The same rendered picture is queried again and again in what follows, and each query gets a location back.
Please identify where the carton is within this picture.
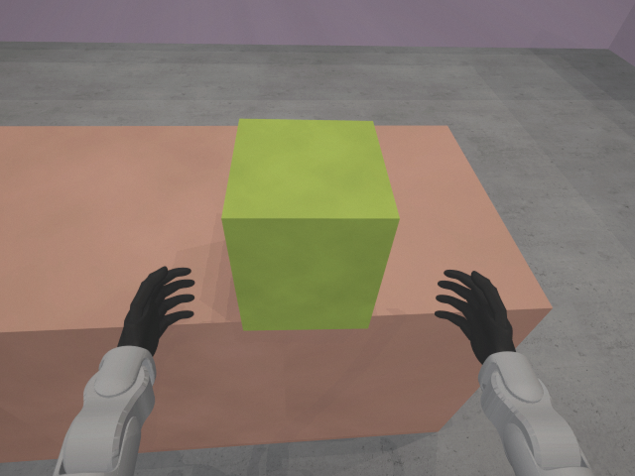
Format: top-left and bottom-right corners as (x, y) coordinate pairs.
(221, 119), (400, 331)

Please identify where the right robot forearm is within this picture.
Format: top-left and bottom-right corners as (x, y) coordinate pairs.
(478, 351), (595, 476)

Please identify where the right robot hand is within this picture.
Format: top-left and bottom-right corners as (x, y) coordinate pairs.
(435, 270), (516, 365)

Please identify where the left robot hand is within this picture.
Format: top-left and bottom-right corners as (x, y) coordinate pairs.
(117, 266), (194, 356)

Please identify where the left robot forearm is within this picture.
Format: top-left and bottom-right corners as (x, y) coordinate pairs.
(53, 346), (157, 476)

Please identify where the pedestal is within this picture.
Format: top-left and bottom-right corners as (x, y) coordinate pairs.
(0, 126), (553, 463)

